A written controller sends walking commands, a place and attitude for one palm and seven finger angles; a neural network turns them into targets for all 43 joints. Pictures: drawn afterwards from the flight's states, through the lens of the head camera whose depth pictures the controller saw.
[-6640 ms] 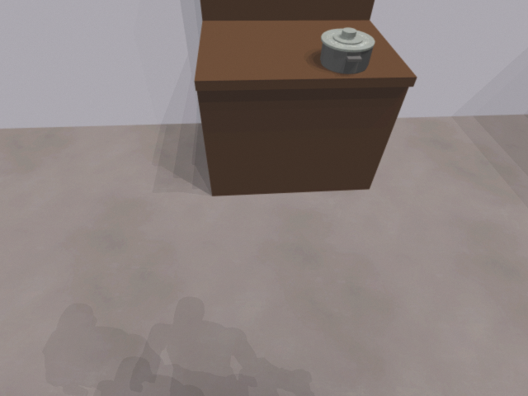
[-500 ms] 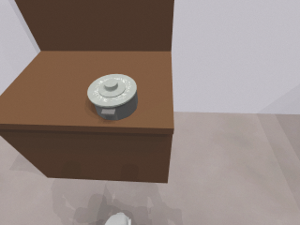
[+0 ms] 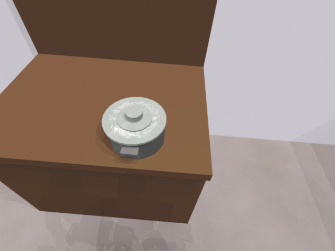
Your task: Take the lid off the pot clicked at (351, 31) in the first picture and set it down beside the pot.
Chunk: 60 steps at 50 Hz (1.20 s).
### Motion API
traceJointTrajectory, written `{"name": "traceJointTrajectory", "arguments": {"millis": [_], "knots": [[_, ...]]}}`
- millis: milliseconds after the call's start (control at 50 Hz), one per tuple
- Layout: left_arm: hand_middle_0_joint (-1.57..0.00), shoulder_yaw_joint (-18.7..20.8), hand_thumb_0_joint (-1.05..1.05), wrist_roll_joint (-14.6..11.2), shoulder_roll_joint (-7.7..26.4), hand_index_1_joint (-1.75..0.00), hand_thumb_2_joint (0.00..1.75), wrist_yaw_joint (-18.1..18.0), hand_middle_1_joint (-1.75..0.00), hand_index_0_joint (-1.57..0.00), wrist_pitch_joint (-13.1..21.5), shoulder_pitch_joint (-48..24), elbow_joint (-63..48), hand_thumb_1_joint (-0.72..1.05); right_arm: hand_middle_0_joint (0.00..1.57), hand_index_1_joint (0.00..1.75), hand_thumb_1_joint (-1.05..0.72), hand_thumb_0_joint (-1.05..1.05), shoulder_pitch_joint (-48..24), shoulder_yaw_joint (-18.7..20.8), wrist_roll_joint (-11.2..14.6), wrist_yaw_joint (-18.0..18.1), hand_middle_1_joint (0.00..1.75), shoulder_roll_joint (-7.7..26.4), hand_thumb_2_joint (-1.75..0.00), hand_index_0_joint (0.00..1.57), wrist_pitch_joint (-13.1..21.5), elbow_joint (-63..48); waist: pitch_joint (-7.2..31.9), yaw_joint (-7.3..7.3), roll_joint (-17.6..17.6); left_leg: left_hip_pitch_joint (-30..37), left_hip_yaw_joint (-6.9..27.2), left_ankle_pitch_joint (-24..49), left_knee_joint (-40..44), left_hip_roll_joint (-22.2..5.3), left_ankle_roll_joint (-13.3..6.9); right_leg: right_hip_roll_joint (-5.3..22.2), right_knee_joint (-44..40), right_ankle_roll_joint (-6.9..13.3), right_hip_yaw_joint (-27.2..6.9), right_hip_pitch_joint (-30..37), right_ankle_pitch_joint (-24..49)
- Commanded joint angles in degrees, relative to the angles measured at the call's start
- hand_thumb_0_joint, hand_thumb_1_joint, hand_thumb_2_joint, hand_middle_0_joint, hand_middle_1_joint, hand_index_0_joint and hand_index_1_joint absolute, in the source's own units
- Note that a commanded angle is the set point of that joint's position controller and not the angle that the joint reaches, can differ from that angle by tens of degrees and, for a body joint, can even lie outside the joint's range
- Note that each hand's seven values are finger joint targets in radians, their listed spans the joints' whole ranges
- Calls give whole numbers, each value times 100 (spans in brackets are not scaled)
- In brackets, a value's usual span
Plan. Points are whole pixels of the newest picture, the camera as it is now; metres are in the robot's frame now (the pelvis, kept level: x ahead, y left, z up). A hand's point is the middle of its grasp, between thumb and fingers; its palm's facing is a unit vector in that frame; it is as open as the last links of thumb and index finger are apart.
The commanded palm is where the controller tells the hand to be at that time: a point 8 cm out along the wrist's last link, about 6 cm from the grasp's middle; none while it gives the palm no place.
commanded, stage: come to a stop and stand still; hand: left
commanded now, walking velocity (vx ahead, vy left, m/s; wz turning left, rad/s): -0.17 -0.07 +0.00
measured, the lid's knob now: (134, 113) +0.50 +0.15 +0.01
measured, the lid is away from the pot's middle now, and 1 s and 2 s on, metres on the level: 0.00 0.00 0.00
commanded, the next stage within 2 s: look again from close up in 0.78 s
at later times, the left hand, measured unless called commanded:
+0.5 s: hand out of the picture +0.05 +0.16 -0.17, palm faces +0.05 -0.97 -0.24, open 7.3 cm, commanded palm none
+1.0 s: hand out of the picture -0.07 +0.15 -0.18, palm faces +0.03 -0.98 -0.20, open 7.4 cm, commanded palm none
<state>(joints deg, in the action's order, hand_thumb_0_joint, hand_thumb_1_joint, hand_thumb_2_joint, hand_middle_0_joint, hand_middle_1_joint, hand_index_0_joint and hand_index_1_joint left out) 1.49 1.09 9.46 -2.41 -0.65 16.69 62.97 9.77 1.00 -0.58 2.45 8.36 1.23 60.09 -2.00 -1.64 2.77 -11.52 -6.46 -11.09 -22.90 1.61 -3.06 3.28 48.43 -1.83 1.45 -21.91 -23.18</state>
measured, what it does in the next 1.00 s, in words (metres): steps on the spot: right foot, then left foot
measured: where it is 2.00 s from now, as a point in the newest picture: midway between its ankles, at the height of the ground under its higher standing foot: outside the picture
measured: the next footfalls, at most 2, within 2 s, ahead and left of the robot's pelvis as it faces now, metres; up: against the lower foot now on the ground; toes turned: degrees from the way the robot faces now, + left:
right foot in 0.14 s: +0.05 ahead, -0.13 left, +0.00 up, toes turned -3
left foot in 0.48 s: +0.02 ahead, +0.11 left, +0.00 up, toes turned +3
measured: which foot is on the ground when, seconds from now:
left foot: down 0.00-0.24, up 0.26-0.46, down 0.48-1.00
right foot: up 0.00-0.12, down 0.14-1.00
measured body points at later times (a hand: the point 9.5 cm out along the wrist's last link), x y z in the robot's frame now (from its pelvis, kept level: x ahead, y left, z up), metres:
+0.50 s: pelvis -0.01 -0.03 -0.01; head +0.00 -0.04 +0.44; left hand +0.05 +0.21 -0.15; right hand -0.01 -0.27 -0.17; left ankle -0.02 +0.11 -0.74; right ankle +0.01 -0.13 -0.74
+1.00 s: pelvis -0.03 -0.02 -0.01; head -0.02 -0.03 +0.44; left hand -0.07 +0.20 -0.16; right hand -0.03 -0.24 -0.17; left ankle -0.02 +0.11 -0.74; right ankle +0.01 -0.13 -0.74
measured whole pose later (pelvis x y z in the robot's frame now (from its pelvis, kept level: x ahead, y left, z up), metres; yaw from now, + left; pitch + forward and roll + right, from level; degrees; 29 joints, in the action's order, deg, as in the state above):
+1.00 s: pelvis -0.03 -0.02 -0.01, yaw +0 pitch -1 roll +0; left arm -0.5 1.3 7.4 -2.2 0.5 21.5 64.1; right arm 18.8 0.8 -1.0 0.1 9.1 -0.4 60.2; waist -0.5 0.2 -1.5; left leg -14.8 -2.3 -15.5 -31.1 -2.0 0.7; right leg 0.9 30.3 1.0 3.5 -16.7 -13.2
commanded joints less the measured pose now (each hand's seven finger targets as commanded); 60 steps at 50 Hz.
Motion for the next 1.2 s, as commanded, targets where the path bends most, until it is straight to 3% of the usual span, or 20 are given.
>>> {"name": "traceJointTrajectory", "arguments": {"millis": [0,60,100,140,180,340,420,480,520,640,780,840,860,880,900,920,940,980,1040,1180], "knots": [[-20,64,0,14,246,-30,90,13,-30,-20,-141,575,-131,90,20,30,-90,0,345,166,-9,52,30,819,-90,20,-92,-80,159,90,-1083,0,1011,2878,566,-1763,-572,18,-448,-27,18,458,6],[-20,89,0,8,315,-30,90,7,-30,-20,-115,478,-231,90,20,30,-90,0,390,203,-19,37,30,839,-90,20,-118,-47,103,49,-1075,-76,1045,2574,383,-1675,-487,13,-1245,33,31,739,365],[-20,95,0,19,427,-30,90,-17,-30,-20,-31,558,-217,90,20,30,-90,0,478,212,16,15,30,776,-90,20,-137,-22,250,-9,-790,-5,946,2155,-108,-1341,-172,56,-2346,94,-118,1158,1516],[-20,93,0,15,823,-30,90,-42,-30,-20,93,287,-277,90,20,30,-90,0,620,158,85,-52,30,433,-90,20,-162,-44,284,186,-63,-197,605,542,-407,-721,294,879,-2492,504,-938,1223,3305],[-20,110,0,-7,977,-30,90,-46,-30,-20,169,124,-290,90,20,30,-90,0,679,148,47,-77,30,384,-90,20,-264,7,463,233,651,-5,360,-387,-628,-421,482,1255,-2602,889,-1293,1141,4283],[-20,240,0,-2,1097,-30,90,-83,-30,-20,102,-156,-342,90,20,30,-90,0,717,197,40,-68,30,489,-90,20,-379,23,144,65,468,-506,560,-1361,-1402,-364,561,1546,-2712,1344,-1293,1242,4313],[-20,269,0,-8,1036,-30,90,-78,-30,-20,53,-388,-428,90,20,30,-90,0,1106,169,18,-81,30,363,-90,20,-317,91,207,233,419,280,446,-363,-301,-350,521,1202,-2528,948,-999,714,3163],[-20,198,0,-36,642,-30,90,-36,-30,-20,-7,-369,-514,90,20,30,-90,0,996,153,-28,-58,30,671,-90,20,-207,24,77,101,-642,230,1047,776,205,-1016,185,265,-2224,386,-365,415,1488],[-20,155,0,-6,525,-30,90,-21,-30,-20,-68,-337,-442,90,20,30,-90,0,773,130,-17,-63,30,742,-90,20,-167,-51,-49,30,-1100,-399,1353,214,760,-1218,-24,13,-1956,213,5,887,832],[-20,89,0,11,596,-30,90,47,-30,-20,-7,84,-206,90,20,30,-90,0,738,90,-5,-83,30,698,-90,20,-184,-80,-307,-1,-426,-536,1060,-1309,806,-829,129,157,-2652,271,-334,855,669],[-20,33,0,-2,537,-30,90,40,-30,-20,93,329,-53,90,20,30,-90,0,1094,25,-5,-93,30,517,-90,20,-179,92,-348,167,-91,-14,776,-797,449,-659,202,299,-3153,316,-720,231,115],[-20,16,0,-14,495,-30,90,43,-30,-20,119,442,34,90,20,30,-90,0,1149,-3,15,-82,30,450,-90,20,-150,152,-328,154,-90,19,762,-680,503,-698,193,269,-3154,306,-649,311,311],[-20,-99,0,58,516,-30,90,-167,-30,-20,272,827,103,90,20,30,-90,0,509,9,-23,-186,30,735,-90,20,-45,-218,-720,-67,43,-770,411,-566,-663,-788,395,515,-2933,185,-648,596,1629],[-20,-47,0,19,814,-30,90,-114,-30,-20,314,605,-148,90,20,30,-90,0,807,-11,-7,-211,30,367,-90,20,-112,-370,-187,227,133,-413,536,-1019,-886,-426,363,834,-3329,453,-1227,314,-32],[-20,-21,0,20,851,-30,90,-77,-30,-20,326,379,-279,90,20,30,-90,0,1142,-5,-17,-228,30,383,-90,20,-100,-303,87,397,189,-99,483,-889,-939,-426,314,828,-3340,591,-1145,37,-842],[-20,-7,0,13,778,-30,90,-65,-30,-20,327,280,-365,90,20,30,-90,0,1362,-2,-21,-230,30,358,-90,20,-64,-261,172,484,-144,85,532,-635,-753,-425,274,708,-3138,627,-974,-111,-725],[-20,15,0,-1,803,-30,90,-14,-30,-20,282,245,-388,90,20,30,-90,0,1419,13,-39,-213,30,377,-90,20,-57,-225,300,442,-562,199,562,-649,-569,-474,252,571,-2891,578,-742,-186,-665],[-20,-14,0,0,578,-30,90,-7,-30,-20,219,358,-425,90,20,30,-90,0,1312,26,-58,-193,30,472,-90,20,-47,-335,-162,337,-705,-610,880,-1155,-130,-631,158,257,-2530,463,-551,-29,-563],[-20,-58,0,0,436,-30,90,26,-30,-20,200,543,-375,90,20,30,-90,0,1137,6,-38,-168,30,493,-90,20,3,-368,-403,157,-523,-989,1085,-1338,294,-734,86,144,-2387,408,-413,311,-80],[-20,-73,0,-21,424,-30,90,8,-30,-20,245,510,-418,90,20,30,-90,0,1232,-39,-8,-135,30,472,-90,20,96,-191,-228,151,-278,-560,899,-161,83,-693,112,221,-2372,393,-433,621,962]]}}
